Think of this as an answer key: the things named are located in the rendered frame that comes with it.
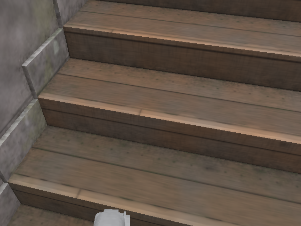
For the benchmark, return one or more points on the left robot thigh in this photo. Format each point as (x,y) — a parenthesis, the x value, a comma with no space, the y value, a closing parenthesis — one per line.
(112,217)

